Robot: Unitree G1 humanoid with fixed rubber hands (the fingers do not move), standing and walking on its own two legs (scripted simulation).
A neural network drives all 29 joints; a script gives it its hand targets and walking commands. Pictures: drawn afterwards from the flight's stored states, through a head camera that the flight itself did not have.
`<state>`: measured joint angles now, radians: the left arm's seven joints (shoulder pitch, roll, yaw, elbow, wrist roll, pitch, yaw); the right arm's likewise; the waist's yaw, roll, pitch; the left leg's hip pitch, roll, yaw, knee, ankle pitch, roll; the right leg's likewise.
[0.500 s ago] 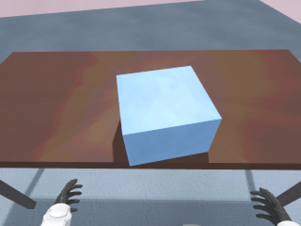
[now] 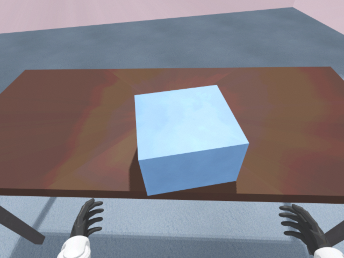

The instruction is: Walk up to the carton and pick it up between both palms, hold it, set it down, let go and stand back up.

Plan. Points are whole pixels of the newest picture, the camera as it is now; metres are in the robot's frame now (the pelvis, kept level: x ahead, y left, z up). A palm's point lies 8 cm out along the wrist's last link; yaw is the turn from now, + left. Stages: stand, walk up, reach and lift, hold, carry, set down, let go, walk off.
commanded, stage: reach and lift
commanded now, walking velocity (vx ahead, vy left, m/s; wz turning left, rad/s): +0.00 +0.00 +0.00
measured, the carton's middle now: (184, 137) +0.44 -0.01 +0.01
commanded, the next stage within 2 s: none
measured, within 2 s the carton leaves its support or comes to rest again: neither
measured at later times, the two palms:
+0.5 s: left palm (92, 210) +0.23 +0.21 +0.02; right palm (317, 218) +0.19 -0.28 +0.02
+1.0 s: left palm (93, 191) +0.25 +0.20 +0.05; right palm (313, 191) +0.24 -0.28 +0.05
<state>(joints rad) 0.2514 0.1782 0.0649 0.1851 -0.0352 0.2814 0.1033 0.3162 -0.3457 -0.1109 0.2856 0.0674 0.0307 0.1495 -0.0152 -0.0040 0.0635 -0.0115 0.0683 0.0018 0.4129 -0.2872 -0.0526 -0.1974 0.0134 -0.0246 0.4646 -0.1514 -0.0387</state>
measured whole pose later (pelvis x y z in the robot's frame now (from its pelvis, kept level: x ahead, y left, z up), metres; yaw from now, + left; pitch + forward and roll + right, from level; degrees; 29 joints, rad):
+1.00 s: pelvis +0.05 +0.03 +0.01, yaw -1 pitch +0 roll -2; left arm 0.36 0.01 -0.06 -0.17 0.01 0.13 0.24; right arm 0.21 -0.56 -0.08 0.39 0.47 -0.19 0.29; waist -0.02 0.01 -0.01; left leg -0.04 0.08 0.01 0.37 -0.33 -0.04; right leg -0.19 0.04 0.01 0.32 -0.13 0.00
